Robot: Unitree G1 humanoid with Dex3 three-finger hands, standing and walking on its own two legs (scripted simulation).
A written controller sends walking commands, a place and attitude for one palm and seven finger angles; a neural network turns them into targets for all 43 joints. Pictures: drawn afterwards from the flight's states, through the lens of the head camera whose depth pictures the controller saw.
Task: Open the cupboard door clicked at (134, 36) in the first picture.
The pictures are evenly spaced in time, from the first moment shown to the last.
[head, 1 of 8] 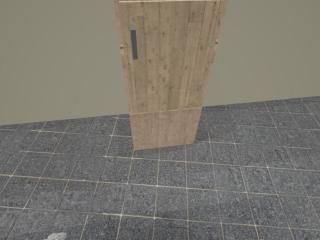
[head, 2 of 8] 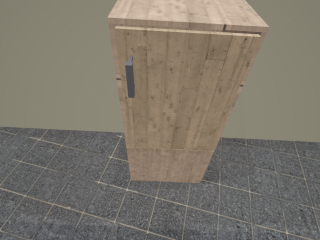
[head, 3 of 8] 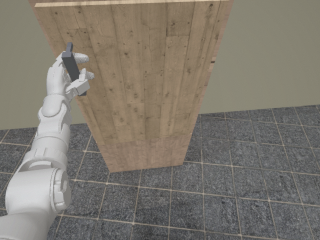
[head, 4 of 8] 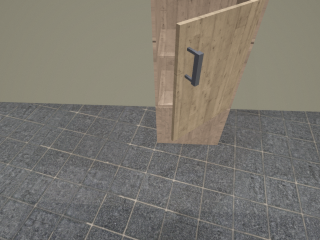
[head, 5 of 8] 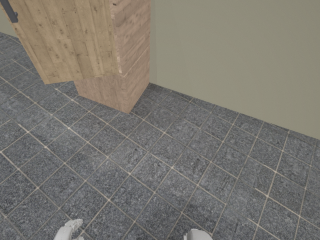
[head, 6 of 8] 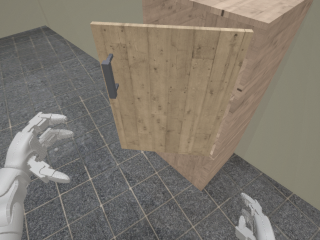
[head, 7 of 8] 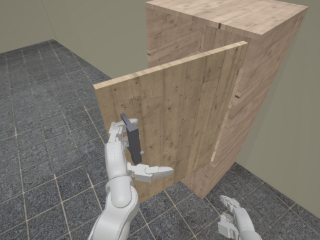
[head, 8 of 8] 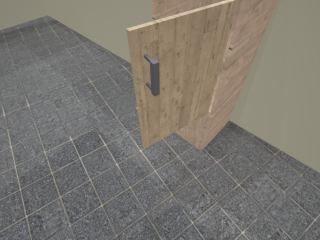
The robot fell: no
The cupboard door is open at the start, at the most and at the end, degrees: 0 77 77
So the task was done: yes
